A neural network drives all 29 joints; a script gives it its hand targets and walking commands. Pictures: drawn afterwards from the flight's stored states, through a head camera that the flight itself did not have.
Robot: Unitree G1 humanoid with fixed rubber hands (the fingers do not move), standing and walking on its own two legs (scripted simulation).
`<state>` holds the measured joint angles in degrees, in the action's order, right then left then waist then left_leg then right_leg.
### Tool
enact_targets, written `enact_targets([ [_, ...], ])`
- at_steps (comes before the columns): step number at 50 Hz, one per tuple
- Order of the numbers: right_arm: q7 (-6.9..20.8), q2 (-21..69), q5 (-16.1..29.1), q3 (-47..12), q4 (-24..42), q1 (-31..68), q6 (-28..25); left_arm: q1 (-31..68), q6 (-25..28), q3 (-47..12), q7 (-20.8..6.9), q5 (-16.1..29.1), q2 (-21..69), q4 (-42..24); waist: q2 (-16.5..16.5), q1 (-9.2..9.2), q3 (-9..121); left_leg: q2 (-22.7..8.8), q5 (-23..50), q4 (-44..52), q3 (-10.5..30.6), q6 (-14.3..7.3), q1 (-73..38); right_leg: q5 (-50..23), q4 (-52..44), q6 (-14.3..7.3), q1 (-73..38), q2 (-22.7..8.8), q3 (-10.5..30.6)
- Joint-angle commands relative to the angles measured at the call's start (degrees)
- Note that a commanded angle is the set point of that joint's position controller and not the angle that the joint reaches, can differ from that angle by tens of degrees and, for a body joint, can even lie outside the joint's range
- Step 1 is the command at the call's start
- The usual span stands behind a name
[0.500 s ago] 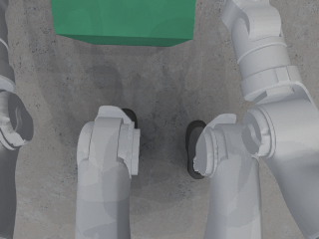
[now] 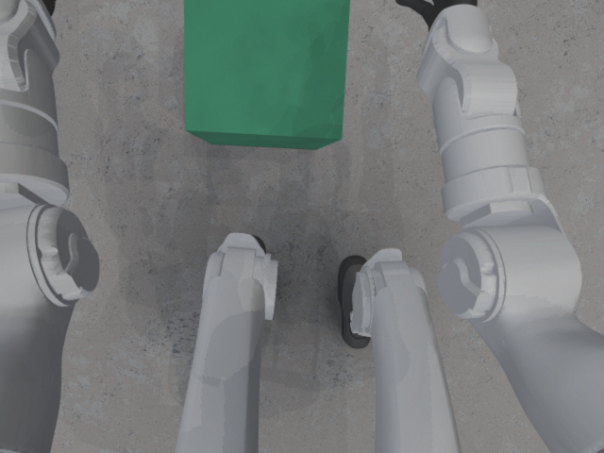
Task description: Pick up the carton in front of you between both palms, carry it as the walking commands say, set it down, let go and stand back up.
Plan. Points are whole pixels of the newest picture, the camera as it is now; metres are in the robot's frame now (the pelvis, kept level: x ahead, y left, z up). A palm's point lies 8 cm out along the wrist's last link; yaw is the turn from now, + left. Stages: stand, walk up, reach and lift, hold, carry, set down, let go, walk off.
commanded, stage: set down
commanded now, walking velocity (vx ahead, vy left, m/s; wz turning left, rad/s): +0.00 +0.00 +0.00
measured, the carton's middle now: (266, 79) +0.54 +0.12 -0.37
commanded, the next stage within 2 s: let go in 0.42 s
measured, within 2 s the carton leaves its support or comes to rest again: neither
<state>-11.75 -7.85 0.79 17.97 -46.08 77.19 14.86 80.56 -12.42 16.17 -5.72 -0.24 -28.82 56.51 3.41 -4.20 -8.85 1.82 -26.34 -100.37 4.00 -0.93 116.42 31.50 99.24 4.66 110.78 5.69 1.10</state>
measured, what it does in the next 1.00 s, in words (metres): rises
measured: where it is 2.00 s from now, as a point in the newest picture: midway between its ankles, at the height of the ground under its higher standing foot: (300, 308)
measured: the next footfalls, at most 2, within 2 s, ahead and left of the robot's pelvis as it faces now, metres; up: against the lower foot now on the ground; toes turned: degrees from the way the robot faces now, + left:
none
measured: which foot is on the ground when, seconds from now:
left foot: down 0.00-1.00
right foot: down 0.00-1.00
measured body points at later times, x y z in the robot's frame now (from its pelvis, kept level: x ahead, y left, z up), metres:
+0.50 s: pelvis +0.03 +0.01 +0.14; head +0.34 +0.08 +0.45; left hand +0.53 +0.34 +0.03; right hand +0.57 -0.06 +0.03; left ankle +0.11 +0.11 -0.46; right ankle +0.10 -0.14 -0.46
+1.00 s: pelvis +0.09 +0.00 +0.23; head +0.29 +0.04 +0.64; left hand +0.38 +0.30 +0.13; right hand +0.44 -0.14 +0.12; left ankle +0.11 +0.11 -0.46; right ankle +0.10 -0.14 -0.46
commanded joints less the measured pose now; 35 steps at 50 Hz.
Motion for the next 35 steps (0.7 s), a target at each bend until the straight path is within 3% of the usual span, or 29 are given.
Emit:
enact_targets([
  [1,-0.26,-5.12,0.71,-1.4,9.58,13.96,-0.04,15.65,0.13,0.85,-0.26,0.42,-9.43,-9.31,-8.24,-2.94,73.19,0.96,25.28,12.93,-5.62,2.71,-58.35,-8.25,-10.75,-0.56,-19.65,3.88,-8.72],
  [9,0.44,-3.76,-0.67,-0.6,11.51,8.11,0.46,10.96,-0.35,1.64,-1.52,-0.02,-7.7,-9.65,-8.19,-1.73,71.79,1.19,31.71,21.0,-4.83,2.75,-65.94,-12.06,-20.02,-0.22,-22.93,3.46,-7.78],
  [24,2.69,0.29,-6.11,1.82,10.85,-1.72,-1.65,2.98,2.46,5.82,-3.04,-6.3,-3.96,-6.42,-6.49,-0.97,64.63,1.06,32.96,38.1,-4.09,1.8,-74.21,-16.79,-38.27,0.83,-36.28,1.53,-5.58],
  [30,3.79,0.66,-9.22,-1.0,15.59,-16.23,-2.12,-10.8,2.44,5.14,-2.62,-8.81,-2.03,-13.07,-7.37,-0.81,68.37,0.62,40.77,43.41,-3.47,1.79,-87.78,-21.12,-44.63,0.15,-43.43,1.25,-5.86],
  [35,4.84,0.56,-8.21,-4.95,21.21,-28.53,-4.58,-24.2,4.45,2.34,-2.07,-6.21,1.17,-21.33,-8.24,-0.23,64.71,-0.09,45.46,47.69,-1.97,2.06,-96.28,-22.94,-49.88,-0.6,-46.32,0.75,-5.03],
])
